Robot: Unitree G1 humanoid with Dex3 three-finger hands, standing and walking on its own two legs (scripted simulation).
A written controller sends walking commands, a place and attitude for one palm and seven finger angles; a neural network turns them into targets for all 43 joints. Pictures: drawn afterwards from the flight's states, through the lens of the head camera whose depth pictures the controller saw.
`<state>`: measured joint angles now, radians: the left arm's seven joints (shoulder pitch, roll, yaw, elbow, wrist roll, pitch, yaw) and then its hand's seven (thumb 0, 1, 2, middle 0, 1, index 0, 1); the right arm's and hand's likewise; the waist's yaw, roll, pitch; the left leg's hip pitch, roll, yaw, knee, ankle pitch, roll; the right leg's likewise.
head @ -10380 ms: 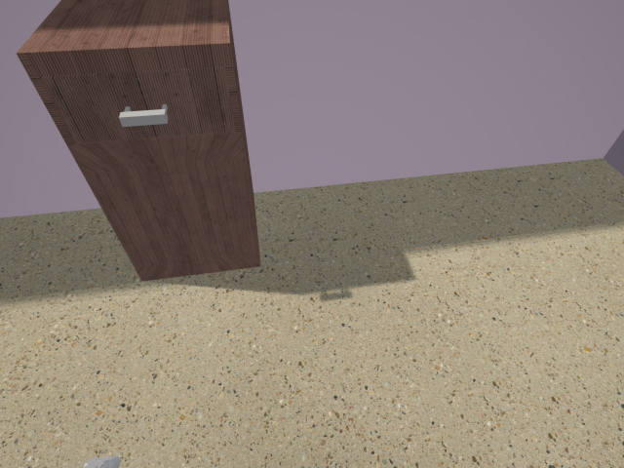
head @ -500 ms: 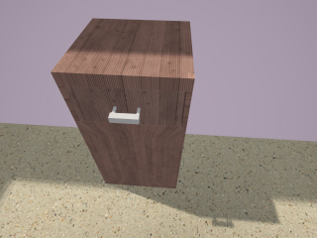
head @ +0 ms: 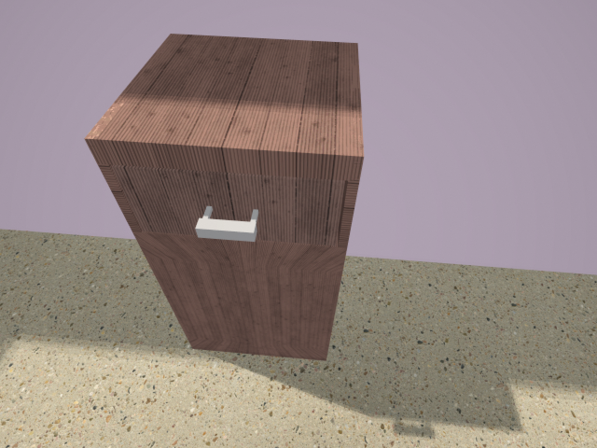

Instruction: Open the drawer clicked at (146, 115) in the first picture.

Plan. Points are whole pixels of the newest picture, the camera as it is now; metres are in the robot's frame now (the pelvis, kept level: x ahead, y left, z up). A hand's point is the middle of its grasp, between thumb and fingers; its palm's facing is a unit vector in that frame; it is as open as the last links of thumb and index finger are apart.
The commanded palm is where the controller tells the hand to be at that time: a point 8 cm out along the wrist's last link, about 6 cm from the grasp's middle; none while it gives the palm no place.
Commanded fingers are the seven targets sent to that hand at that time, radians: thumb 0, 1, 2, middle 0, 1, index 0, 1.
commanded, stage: look again from close up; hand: left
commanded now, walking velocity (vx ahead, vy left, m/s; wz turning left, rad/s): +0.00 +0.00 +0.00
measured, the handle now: (229, 221) +0.51 +0.17 -0.04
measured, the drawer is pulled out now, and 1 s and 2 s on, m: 0.00 0.00 0.00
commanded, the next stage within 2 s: raise the hand with hooked fingers in 0.56 s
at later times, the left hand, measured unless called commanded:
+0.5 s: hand out of the picture -0.01 +0.13 -0.18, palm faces +0.04 -0.99 -0.16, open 7.4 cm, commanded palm none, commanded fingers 0.00 0.90 0.90 -0.20 -0.30 -0.20 -0.30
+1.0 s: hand (204, 393) +0.20 +0.14 -0.03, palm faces +0.00 -0.30 -0.96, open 8.1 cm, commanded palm +0.14 +0.18 -0.02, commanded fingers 0.00 0.48 0.72 -0.23 -0.57 -0.23 -0.57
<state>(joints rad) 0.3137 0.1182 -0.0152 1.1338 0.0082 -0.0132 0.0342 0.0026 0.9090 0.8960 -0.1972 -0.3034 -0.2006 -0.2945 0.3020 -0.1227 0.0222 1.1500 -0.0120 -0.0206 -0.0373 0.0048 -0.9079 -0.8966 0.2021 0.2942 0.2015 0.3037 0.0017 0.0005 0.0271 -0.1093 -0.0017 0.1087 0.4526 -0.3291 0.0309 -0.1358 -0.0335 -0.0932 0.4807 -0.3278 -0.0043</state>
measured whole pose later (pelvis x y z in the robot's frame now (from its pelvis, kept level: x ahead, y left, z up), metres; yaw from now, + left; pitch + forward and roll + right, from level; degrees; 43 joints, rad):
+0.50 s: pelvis +0.01 -0.02 +0.00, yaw +0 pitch -1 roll +1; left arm 0.32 0.11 -0.01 1.14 0.01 -0.01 0.04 0.00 0.91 0.90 -0.20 -0.30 -0.20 -0.29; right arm 0.31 -0.11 0.02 1.16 -0.01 -0.02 -0.04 0.00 -0.91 -0.90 0.20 0.29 0.20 0.30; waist 0.00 0.00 0.02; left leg -0.09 0.02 0.10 0.44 -0.33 0.00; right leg -0.12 -0.01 -0.10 0.47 -0.34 -0.03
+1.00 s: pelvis -0.05 -0.03 -0.03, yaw -3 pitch +9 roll +3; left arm 0.25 0.26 -0.13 0.09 0.93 -0.01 0.37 0.02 0.72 0.81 -0.21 -0.43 -0.21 -0.43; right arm 0.10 -0.30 -0.06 0.62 -0.04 -0.06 0.01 0.02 -0.91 -0.90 0.20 0.29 0.20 0.30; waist 0.04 0.01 -0.14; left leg -0.52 0.02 0.12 0.73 -0.36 -0.01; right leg -0.60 -0.02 -0.03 0.82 -0.39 -0.06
